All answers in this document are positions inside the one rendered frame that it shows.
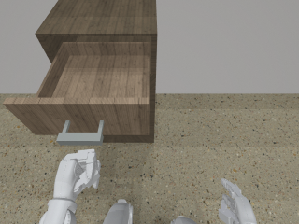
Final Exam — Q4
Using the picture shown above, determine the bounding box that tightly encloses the left robot hand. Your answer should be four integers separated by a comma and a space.
53, 149, 101, 201

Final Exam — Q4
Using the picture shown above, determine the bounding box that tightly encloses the drawer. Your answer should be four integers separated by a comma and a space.
3, 42, 150, 135

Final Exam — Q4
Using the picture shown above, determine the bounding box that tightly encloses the robot left shin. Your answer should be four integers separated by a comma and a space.
118, 199, 127, 203

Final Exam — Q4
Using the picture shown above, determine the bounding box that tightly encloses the left robot forearm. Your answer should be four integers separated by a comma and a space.
39, 198, 78, 224

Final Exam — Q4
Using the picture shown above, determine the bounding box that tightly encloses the cabinet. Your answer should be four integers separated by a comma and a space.
35, 0, 158, 143

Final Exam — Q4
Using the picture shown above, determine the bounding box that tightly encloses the right robot hand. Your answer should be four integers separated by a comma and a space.
218, 178, 257, 224

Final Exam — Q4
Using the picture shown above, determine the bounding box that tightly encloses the handle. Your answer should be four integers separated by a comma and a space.
56, 120, 105, 146

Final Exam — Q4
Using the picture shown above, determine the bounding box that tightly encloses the left robot thigh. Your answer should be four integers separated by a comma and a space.
103, 203, 134, 224

